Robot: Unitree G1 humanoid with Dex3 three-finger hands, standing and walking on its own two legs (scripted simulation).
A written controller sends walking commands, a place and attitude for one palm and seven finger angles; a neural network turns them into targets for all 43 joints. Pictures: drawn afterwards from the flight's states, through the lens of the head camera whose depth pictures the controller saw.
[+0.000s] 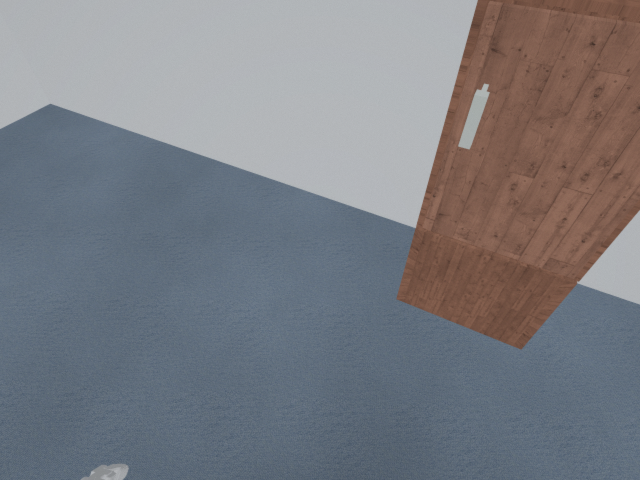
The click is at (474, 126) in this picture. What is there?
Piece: cupboard door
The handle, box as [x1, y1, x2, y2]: [458, 84, 489, 149]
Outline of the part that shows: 488,84 484,84 480,90 476,90 458,146 469,149 489,92 486,91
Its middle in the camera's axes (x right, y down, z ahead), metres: +0.33 -0.26 +0.83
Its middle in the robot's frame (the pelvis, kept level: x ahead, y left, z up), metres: +0.82 -0.28 +0.05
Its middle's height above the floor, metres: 0.82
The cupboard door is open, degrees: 0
